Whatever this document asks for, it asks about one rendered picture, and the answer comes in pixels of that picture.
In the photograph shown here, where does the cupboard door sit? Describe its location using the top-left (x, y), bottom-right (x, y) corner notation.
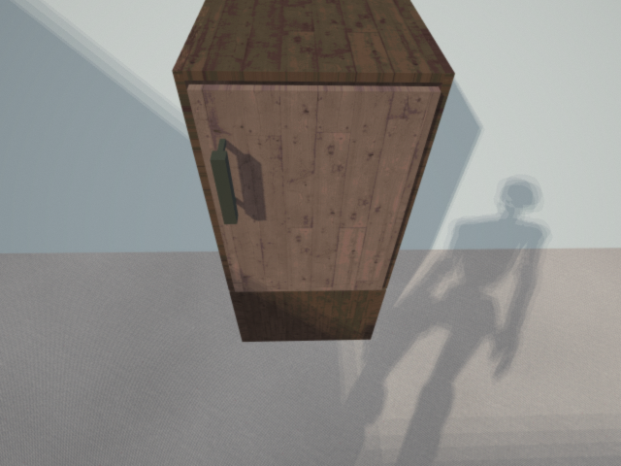
top-left (187, 84), bottom-right (441, 292)

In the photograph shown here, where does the handle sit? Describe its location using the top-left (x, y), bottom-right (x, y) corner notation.
top-left (210, 139), bottom-right (238, 224)

